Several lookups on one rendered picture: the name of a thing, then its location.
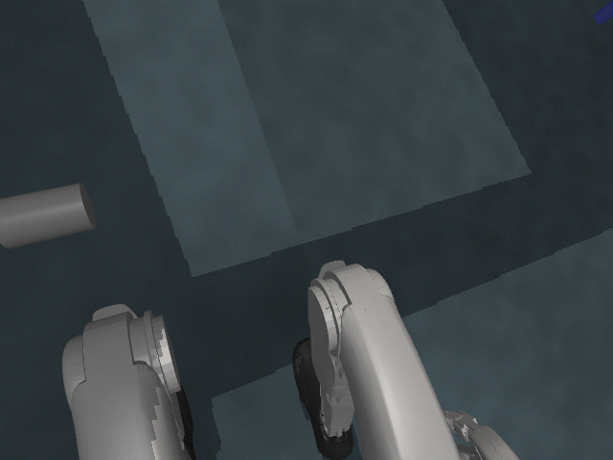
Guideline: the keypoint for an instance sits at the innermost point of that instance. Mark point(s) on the left robot foot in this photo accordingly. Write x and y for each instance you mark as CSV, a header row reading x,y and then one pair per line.
x,y
187,423

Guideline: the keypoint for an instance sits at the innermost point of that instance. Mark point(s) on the right robot foot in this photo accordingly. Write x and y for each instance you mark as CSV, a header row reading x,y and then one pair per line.
x,y
309,390

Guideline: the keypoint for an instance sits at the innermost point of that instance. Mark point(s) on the right robot hand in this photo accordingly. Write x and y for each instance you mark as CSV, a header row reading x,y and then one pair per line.
x,y
486,444

